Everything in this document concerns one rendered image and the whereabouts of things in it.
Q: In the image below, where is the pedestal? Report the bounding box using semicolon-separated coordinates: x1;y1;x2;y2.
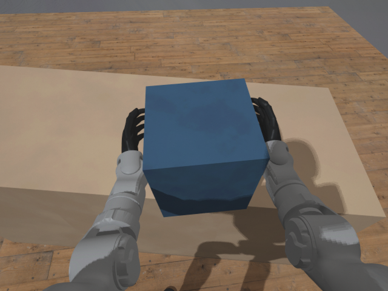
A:
0;65;386;265

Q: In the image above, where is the robot right hand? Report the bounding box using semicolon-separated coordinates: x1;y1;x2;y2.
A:
251;97;281;142

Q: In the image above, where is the left robot forearm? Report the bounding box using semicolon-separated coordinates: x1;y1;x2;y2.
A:
69;150;148;280

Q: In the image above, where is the robot left hand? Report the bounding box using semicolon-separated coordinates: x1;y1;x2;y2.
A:
122;108;145;153

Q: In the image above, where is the right robot forearm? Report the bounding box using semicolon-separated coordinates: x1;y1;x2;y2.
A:
263;140;361;257

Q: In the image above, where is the right robot upper arm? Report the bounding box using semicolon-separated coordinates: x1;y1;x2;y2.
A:
285;215;388;291

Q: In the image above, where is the carton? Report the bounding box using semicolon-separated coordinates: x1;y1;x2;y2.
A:
142;78;270;217

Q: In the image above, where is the left robot upper arm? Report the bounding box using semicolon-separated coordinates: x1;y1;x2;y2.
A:
42;233;141;291

